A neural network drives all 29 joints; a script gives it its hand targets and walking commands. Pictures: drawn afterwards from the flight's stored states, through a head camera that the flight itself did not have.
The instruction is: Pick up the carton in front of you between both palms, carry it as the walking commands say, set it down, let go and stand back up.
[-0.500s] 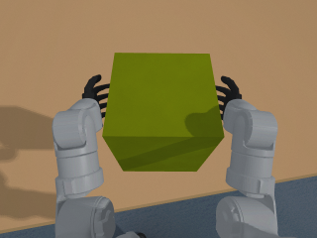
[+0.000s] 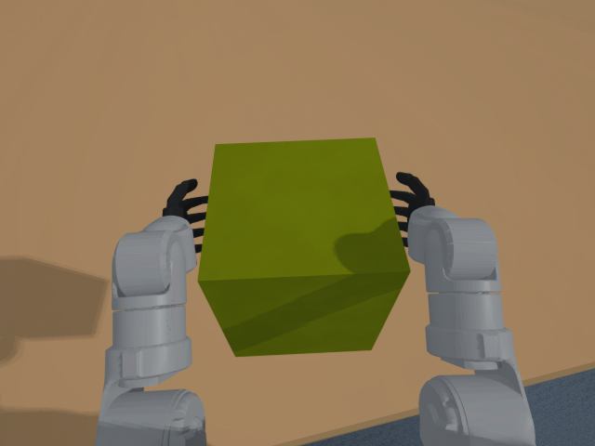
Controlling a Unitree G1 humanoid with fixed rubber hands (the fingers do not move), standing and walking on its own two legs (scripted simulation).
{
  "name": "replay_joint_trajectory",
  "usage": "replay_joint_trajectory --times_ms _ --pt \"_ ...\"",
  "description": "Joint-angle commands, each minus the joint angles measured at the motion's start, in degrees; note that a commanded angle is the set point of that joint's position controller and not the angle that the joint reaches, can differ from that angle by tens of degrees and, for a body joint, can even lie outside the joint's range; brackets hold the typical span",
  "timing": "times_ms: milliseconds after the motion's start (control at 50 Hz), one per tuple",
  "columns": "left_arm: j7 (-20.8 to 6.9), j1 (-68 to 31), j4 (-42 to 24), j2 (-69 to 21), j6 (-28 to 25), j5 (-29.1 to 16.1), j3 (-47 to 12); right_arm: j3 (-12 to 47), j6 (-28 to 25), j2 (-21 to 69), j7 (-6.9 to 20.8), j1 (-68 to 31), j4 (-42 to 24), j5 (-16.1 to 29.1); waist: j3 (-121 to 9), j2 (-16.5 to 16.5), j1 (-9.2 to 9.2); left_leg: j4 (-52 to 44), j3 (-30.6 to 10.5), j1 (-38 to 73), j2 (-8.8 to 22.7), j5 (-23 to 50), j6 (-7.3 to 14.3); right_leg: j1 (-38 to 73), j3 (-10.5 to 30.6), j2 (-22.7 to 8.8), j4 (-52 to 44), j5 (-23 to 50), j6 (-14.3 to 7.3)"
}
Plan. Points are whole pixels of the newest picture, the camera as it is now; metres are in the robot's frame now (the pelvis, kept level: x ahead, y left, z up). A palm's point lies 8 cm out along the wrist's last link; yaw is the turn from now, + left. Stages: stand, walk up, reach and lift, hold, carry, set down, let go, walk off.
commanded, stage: carry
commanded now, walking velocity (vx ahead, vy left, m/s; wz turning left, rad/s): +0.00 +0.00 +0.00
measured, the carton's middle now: (299, 255) +0.37 -0.01 +0.04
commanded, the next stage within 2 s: none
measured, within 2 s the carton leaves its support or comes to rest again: neither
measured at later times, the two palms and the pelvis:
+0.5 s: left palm (186, 244) +0.33 +0.13 +0.13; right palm (443, 248) +0.32 -0.17 +0.12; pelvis -0.02 -0.01 +0.00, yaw -1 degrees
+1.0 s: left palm (152, 213) +0.35 +0.16 +0.17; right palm (424, 196) +0.35 -0.14 +0.18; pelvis -0.01 +0.00 +0.00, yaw -1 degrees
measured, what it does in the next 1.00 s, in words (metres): stands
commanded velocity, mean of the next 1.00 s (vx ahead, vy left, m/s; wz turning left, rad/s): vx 0.16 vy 0.00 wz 0.00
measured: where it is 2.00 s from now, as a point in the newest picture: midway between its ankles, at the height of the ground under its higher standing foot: (298, 326)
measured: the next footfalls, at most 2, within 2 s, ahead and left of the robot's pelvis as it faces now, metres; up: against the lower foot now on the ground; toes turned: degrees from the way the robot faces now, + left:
left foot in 1.08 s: +0.07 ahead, +0.10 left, +0.00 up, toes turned +3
right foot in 1.54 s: +0.46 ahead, -0.12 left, +0.13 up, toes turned -3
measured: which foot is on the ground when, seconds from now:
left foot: down 0.00-0.80, up 0.82-1.00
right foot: down 0.00-1.00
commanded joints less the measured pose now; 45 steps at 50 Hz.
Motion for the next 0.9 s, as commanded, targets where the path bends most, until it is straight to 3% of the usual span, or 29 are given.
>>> replay_joint_trajectory --times_ms 0,20,40,60,80,140,160,260,420,680,720,760,800,820,840,880 --pt "-14.3 -38.9 -1.3 -59.2 -0.5 -24.6 -39.4 36.5 -1.2 63.1 14.5 -37.0 -3.0 23.2 -32.5 1.8 0.51 3.0 -11.2 28.5 13.9 59.9 7.6 0.7 4.9 -8.0 6.2 28.2 3.9" --pt "-14.4 -40.9 -1.9 -59.3 -0.6 -25.0 -39.7 36.5 -1.5 63.8 14.7 -36.6 -2.7 23.3 -32.7 5.4 0.33 3.0 -13.0 29.9 16.3 66.5 9.5 -1.2 5.2 -5.9 3.6 11.6 4.8" --pt "-14.5 -42.5 -2.5 -60.2 -0.7 -25.8 -40.3 36.7 -1.8 64.0 14.7 -37.6 -3.6 23.8 -31.7 7.1 0.6 2.3 -12.4 28.2 15.9 61.5 9.5 -0.3 5.3 -5.2 0.1 6.6 4.8" --pt "-14.4 -44.5 -3.2 -60.9 -0.8 -26.5 -40.5 36.8 -2.0 64.2 14.7 -39.0 -4.9 24.2 -30.7 6.1 0.87 1.7 -11.0 25.8 14.7 55.1 8.5 2.6 5.0 -5.4 -3.2 8.5 4.5" --pt "-14.2 -45.7 -3.7 -61.2 -0.8 -27.3 -40.7 36.8 -2.0 64.2 14.5 -39.8 -6.0 24.5 -29.9 5.3 1.06 1.9 -9.9 22.7 13.3 49.3 7.2 6.0 5.3 -6.0 -4.1 15.2 4.2" --pt "-14.0 -43.1 -1.1 -61.6 -0.4 -27.7 -40.0 35.6 -1.5 62.8 13.7 -38.4 -5.9 23.5 -29.7 -1.1 1.23 3.3 -6.3 13.8 8.3 23.7 4.4 13.1 8.7 -11.0 -0.4 46.3 1.9" --pt "-14.1 -42.3 -0.3 -61.7 -0.4 -27.5 -39.7 35.2 -1.4 62.5 13.6 -38.1 -5.6 23.0 -29.6 -2.1 1.09 3.0 -6.0 13.4 7.8 20.2 4.1 13.0 9.0 -12.0 0.0 49.7 1.4" --pt "-14.4 -41.2 2.7 -61.4 -0.5 -26.1 -37.6 34.9 -1.1 62.7 14.2 -38.8 -3.4 23.0 -28.0 -1.0 1.06 2.7 -7.4 14.7 9.8 27.8 4.7 9.4 7.5 -9.9 -0.2 36.7 2.1" --pt "-13.7 -41.9 4.4 -60.9 -0.9 -24.5 -35.4 34.4 -1.2 64.3 15.2 -42.1 -1.8 25.0 -24.0 -0.8 0.87 0.2 -7.7 11.8 9.3 13.3 3.4 7.3 8.1 -10.0 -2.9 29.4 1.1" --pt "-13.6 -43.0 5.7 -61.2 -0.6 -24.7 -34.1 31.6 -1.1 64.5 14.9 -41.9 1.2 24.4 -22.6 -0.7 0.89 -1.1 -7.5 11.2 9.3 9.6 2.8 4.7 9.0 -10.3 -4.8 25.8 1.3" --pt "-13.6 -44.8 4.3 -61.4 -0.6 -25.4 -34.6 31.9 -1.1 64.4 14.7 -43.2 -0.1 24.6 -22.3 -1.0 1.08 -1.9 -7.1 10.5 8.8 2.5 2.9 3.8 9.6 -10.3 -6.8 17.2 0.9" --pt "-13.3 -47.0 2.0 -60.8 -0.3 -26.3 -35.2 32.5 -0.8 64.1 14.3 -45.9 -2.4 25.3 -19.9 -2.9 1.93 1.3 -4.7 6.5 6.0 -8.0 3.3 3.2 13.4 -11.4 -11.3 1.8 -1.3" --pt "-12.7 -49.7 -0.5 -59.6 0.3 -27.3 -35.9 33.0 0.0 62.8 13.8 -48.5 -4.5 26.0 -15.6 -6.3 3.26 10.7 -1.2 -2.9 2.7 -14.5 3.4 4.0 22.2 -16.1 -17.0 -11.9 -6.2" --pt "-12.3 -51.0 -1.5 -58.6 0.8 -27.8 -36.2 33.2 0.5 61.8 13.4 -49.6 -5.3 26.3 -14.5 -6.4 3.62 15.7 -1.4 -7.9 2.9 -14.4 3.3 5.8 25.5 -19.0 -17.8 -11.4 -8.8" --pt "-11.9 -52.5 -2.7 -57.7 1.4 -28.5 -36.6 33.1 1.1 60.3 13.0 -50.7 -6.3 26.6 -13.8 -5.3 4.23 19.2 -1.7 -13.3 3.2 -16.1 2.9 9.1 26.6 -20.5 -17.4 -5.0 -10.3" --pt "-11.1 -53.4 -3.6 -56.0 2.9 -29.6 -36.5 31.9 2.6 57.5 12.1 -49.9 -6.2 26.5 -16.2 -3.2 4.7 22.8 -1.9 -18.8 3.2 -16.0 2.4 16.6 24.4 -20.0 -13.2 14.6 -11.3"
